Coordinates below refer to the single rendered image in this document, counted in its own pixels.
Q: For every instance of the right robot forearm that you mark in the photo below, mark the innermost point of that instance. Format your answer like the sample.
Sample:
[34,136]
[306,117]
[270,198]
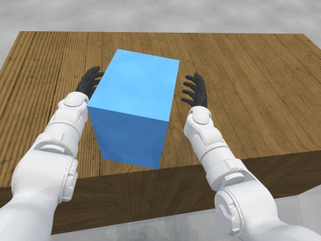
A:
[221,166]

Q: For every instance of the robot right upper arm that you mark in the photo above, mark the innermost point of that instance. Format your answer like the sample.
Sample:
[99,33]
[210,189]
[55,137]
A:
[248,211]

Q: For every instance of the pedestal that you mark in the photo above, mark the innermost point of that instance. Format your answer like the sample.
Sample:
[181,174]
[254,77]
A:
[263,92]

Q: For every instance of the carton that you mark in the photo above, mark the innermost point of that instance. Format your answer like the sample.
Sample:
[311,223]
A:
[130,108]

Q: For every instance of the robot left hand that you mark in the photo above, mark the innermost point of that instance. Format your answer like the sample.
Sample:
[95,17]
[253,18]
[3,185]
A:
[87,83]

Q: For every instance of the left robot forearm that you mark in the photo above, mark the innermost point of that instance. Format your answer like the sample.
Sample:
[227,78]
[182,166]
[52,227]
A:
[63,131]

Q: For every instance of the robot right hand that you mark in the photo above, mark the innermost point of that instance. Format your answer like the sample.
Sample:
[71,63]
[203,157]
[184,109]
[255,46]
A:
[200,96]

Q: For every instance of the robot left upper arm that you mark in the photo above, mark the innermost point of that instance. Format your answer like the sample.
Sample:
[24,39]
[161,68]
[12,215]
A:
[45,179]

